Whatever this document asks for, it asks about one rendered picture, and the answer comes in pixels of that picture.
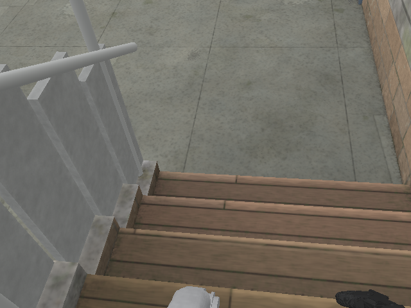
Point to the robot left thigh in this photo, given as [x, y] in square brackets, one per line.
[194, 297]

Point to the right robot hand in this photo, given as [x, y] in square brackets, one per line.
[365, 299]

